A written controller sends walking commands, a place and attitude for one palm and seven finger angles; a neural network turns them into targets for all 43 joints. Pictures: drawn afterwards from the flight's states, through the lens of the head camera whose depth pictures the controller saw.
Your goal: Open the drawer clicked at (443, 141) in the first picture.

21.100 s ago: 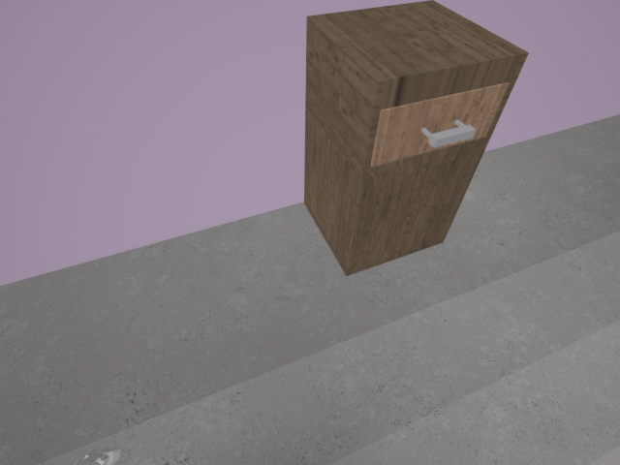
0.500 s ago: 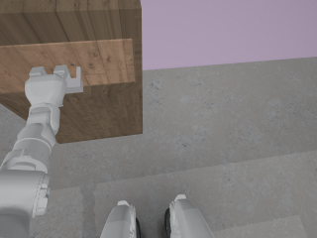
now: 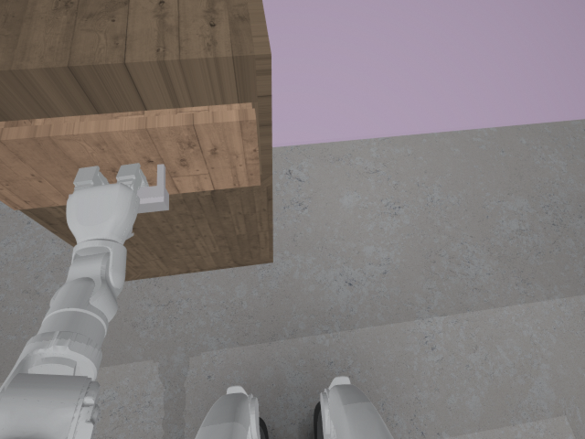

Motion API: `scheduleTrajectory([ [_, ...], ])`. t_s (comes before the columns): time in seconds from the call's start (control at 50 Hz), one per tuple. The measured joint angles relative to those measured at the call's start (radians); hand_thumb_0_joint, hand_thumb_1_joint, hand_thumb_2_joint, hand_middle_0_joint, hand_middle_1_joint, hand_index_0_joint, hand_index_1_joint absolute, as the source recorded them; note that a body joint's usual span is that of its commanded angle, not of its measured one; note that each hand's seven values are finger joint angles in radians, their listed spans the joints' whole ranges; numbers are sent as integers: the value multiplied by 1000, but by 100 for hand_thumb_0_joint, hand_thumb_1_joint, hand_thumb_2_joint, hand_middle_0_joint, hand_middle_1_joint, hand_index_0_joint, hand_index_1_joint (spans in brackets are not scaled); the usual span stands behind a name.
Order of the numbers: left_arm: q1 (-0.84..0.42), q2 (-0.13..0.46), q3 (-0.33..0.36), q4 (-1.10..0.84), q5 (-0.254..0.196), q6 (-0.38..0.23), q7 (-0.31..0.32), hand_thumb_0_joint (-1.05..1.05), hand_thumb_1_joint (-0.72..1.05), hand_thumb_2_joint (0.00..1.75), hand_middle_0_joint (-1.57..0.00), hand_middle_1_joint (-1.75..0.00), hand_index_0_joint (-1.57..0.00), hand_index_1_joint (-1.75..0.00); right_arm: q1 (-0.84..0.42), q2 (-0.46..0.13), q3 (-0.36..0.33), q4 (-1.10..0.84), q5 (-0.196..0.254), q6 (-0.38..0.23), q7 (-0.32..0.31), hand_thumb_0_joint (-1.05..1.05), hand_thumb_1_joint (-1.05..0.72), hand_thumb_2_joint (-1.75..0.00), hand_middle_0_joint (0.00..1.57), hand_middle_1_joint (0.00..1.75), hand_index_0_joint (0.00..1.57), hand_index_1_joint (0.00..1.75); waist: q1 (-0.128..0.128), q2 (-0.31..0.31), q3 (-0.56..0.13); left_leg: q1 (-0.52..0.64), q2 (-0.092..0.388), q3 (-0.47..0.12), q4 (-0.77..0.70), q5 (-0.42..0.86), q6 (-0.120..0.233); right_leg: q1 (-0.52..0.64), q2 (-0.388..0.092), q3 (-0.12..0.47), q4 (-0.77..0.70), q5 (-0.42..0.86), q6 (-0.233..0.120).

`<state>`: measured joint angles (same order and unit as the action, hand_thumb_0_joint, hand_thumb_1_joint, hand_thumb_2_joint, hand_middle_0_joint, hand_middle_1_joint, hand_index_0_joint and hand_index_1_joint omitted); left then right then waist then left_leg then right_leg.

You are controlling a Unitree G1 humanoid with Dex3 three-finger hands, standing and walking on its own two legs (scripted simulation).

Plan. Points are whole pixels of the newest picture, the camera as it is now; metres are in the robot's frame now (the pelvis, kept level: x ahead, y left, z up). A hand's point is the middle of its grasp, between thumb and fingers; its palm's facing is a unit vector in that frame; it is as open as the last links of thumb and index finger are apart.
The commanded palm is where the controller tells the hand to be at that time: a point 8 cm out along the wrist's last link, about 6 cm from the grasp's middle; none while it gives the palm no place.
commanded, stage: pull the drawer open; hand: left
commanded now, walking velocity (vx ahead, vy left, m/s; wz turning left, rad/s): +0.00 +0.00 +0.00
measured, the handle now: (121, 188) +0.47 +0.26 -0.04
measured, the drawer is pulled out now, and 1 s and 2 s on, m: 0.03 0.16 0.27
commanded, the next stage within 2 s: none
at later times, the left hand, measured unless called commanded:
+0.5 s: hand (120, 269) +0.35 +0.24 -0.06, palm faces -0.06 -0.07 -1.00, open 6.0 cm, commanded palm +0.31 +0.23 +0.00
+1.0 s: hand (117, 316) +0.29 +0.24 -0.06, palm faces -0.06 -0.06 -1.00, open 6.0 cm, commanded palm +0.25 +0.23 +0.00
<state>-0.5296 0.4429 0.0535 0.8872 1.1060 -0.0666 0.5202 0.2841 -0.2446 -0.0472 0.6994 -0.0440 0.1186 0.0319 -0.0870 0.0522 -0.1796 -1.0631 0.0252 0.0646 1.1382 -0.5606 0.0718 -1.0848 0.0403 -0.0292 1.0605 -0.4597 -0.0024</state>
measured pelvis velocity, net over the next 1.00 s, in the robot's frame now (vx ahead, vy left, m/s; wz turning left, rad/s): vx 0.00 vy -0.01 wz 0.01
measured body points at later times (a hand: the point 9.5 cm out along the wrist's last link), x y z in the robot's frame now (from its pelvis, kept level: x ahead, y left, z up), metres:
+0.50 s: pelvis +0.02 +0.00 +0.02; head +0.14 +0.02 +0.45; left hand +0.35 +0.24 -0.01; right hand +0.14 -0.25 -0.11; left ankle -0.02 +0.07 -0.65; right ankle +0.01 -0.12 -0.65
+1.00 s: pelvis +0.00 -0.01 +0.01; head +0.10 +0.00 +0.45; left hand +0.28 +0.24 -0.01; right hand +0.15 -0.25 -0.11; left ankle -0.02 +0.07 -0.65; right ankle +0.01 -0.12 -0.65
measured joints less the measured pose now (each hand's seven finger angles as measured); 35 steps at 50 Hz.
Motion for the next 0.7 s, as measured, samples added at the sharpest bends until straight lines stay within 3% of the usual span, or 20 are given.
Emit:
scheduleTrajectory([
  [0.32, 232, -79, -65, -201, 6, 64, 22, 2, 65, 73, -28, -135, -40, -135, -65, 12, -3, -53, -3, 16, 2, 0, -91, -90, 20, 30, 20, 30, 36, -10, -5, 115, -8, -10, -67, -1, -4, 118, -1, -1, -67, -4, 1],
  [0.7, 479, -123, -92, -396, 15, 103, 49, 2, 64, 73, -28, -135, -41, -135, -92, 22, 6, -86, -8, 1, 5, 0, -91, -90, 20, 30, 20, 30, 50, -11, -8, 168, -12, -17, -69, -11, -10, 165, 0, 0, -61, -15, -4],
])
